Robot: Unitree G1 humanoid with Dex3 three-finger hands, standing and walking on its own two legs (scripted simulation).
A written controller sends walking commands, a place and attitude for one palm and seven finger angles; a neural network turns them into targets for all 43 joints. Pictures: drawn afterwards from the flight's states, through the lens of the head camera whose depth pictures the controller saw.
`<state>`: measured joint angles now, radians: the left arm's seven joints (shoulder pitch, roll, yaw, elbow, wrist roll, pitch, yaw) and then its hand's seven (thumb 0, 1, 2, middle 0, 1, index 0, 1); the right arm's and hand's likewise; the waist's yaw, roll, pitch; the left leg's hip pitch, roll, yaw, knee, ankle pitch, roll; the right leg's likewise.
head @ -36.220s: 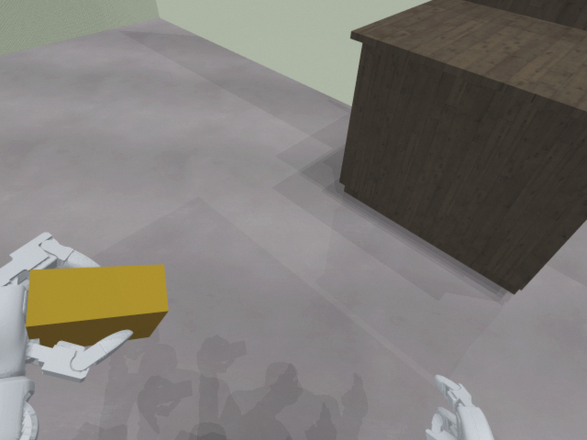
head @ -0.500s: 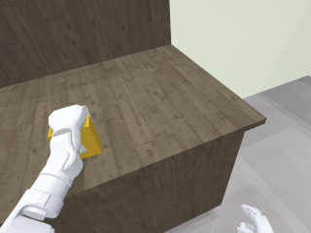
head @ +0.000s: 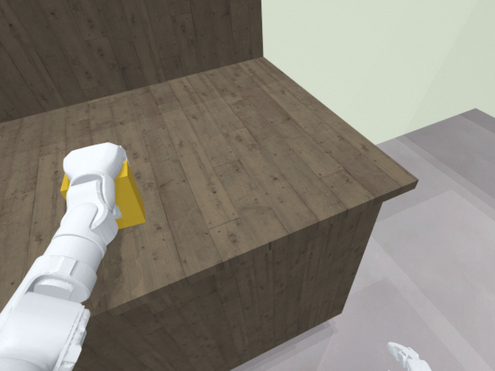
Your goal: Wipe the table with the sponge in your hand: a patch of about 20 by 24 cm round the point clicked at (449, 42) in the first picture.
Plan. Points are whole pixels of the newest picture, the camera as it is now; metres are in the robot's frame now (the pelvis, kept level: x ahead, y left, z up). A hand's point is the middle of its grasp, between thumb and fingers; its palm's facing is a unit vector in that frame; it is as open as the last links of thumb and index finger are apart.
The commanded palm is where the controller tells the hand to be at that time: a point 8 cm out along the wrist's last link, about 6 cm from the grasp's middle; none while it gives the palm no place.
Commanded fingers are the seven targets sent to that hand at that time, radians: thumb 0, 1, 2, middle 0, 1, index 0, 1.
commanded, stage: wipe forward along the third lane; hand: left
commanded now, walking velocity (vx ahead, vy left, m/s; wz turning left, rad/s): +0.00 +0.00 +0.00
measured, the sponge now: (110, 206) +0.38 +0.28 +0.08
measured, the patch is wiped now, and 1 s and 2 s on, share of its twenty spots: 0.95 1.00 1.00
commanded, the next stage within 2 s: wipe back along the third lane in 0.48 s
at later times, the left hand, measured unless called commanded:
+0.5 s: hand (107, 167) +0.44 +0.30 +0.12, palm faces -0.09 +0.00 -1.00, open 9.6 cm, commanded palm +0.43 +0.30 +0.16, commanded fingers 0.00 0.10 1.30 -1.20 -1.60 -1.20 -1.60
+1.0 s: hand (102, 172) +0.43 +0.30 +0.12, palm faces +0.04 -0.02 -1.00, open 9.6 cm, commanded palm +0.38 +0.28 +0.15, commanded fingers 0.00 0.10 1.30 -1.20 -1.60 -1.20 -1.60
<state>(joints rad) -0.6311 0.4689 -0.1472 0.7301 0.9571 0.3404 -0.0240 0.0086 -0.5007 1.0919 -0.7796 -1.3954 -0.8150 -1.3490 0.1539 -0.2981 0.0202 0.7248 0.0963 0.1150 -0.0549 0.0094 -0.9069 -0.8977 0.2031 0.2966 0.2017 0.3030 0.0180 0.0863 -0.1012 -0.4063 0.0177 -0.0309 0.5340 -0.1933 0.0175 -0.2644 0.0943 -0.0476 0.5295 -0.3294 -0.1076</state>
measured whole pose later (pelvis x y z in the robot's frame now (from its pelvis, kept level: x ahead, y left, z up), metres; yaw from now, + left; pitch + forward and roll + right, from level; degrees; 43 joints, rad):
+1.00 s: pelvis +0.02 +0.07 +0.00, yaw -1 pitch +6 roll -1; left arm -0.66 0.36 -0.23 0.68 0.96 0.51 0.10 0.00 -0.47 1.10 -0.73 -1.46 -0.76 -1.42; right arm 0.13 -0.26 0.02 0.70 0.10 0.18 0.01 0.01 -0.91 -0.90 0.20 0.30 0.20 0.30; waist 0.02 0.08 -0.13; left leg -0.41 -0.04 0.01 0.53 -0.22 0.06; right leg -0.24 0.03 -0.01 0.47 -0.33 -0.02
